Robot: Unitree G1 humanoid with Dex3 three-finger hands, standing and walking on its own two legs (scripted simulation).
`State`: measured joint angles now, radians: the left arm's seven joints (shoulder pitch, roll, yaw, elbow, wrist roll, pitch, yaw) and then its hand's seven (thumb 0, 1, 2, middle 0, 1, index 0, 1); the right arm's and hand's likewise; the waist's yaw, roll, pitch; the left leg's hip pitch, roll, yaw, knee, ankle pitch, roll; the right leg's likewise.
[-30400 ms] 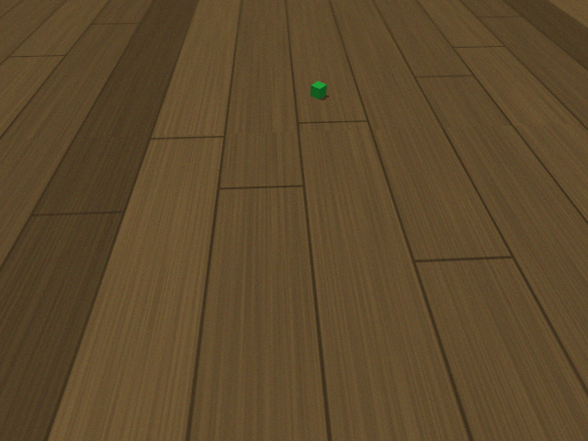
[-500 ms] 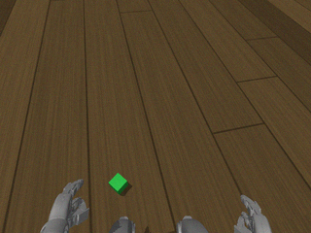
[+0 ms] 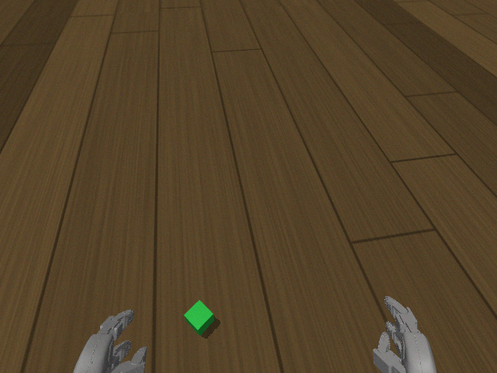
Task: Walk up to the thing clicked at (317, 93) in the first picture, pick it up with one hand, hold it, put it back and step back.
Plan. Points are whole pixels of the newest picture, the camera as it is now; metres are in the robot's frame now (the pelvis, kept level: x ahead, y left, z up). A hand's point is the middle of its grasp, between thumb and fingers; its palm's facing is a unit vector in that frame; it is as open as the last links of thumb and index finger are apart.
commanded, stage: home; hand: left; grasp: from above
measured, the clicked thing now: (199, 317) +0.42 +0.18 -0.68
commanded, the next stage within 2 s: stand in 1.68 s
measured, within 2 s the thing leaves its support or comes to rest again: neither
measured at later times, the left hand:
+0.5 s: hand (141, 362) +0.16 +0.18 -0.05, palm faces +0.04 -0.98 -0.20, open 7.9 cm
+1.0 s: hand (140, 367) +0.16 +0.18 -0.05, palm faces +0.04 -0.98 -0.20, open 7.4 cm
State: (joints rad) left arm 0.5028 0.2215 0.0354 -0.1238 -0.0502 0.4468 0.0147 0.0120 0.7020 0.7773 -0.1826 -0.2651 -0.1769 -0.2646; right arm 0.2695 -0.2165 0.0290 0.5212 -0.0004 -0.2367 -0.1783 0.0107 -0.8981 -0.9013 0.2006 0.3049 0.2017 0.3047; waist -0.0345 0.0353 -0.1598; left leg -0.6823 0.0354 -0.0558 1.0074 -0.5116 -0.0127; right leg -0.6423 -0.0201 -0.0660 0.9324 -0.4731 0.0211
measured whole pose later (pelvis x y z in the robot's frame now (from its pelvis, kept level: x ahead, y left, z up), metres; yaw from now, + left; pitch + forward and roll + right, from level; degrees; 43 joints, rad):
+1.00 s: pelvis -0.01 +0.00 +0.00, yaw +0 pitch +10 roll -3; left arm 0.50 0.23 0.03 -0.13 -0.05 0.46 0.02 0.01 0.90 0.90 -0.20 -0.30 -0.20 -0.30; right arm 0.29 -0.22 0.02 0.54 0.00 -0.23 -0.18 0.01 -0.90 -0.90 0.20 0.30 0.20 0.30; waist -0.04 0.04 -0.16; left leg -0.68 0.04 -0.06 1.02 -0.51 -0.02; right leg -0.65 -0.01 -0.06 0.95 -0.47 0.02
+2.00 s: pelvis -0.01 -0.01 +0.02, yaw +0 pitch +2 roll +0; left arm 0.22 0.29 0.04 0.57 0.05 0.08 0.03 0.01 0.90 0.90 -0.21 -0.30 -0.20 -0.30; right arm 0.17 -0.28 -0.03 0.81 -0.06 -0.04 -0.02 0.01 -0.90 -0.90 0.20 0.30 0.20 0.30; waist 0.02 -0.03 0.03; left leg -0.43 0.01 -0.02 0.81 -0.42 -0.01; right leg -0.43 -0.05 -0.03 0.81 -0.41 0.02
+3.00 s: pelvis -0.02 -0.01 +0.06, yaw +0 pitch -3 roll +0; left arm 0.17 0.30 0.03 1.16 0.02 -0.01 0.01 0.01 0.90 0.90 -0.21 -0.30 -0.20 -0.30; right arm 0.16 -0.32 -0.03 1.13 -0.03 0.00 -0.01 0.00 -0.90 -0.90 0.20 0.30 0.20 0.30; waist 0.01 0.02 0.07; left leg -0.12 0.02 -0.02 0.37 -0.19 -0.02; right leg -0.12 -0.02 -0.05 0.36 -0.19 0.01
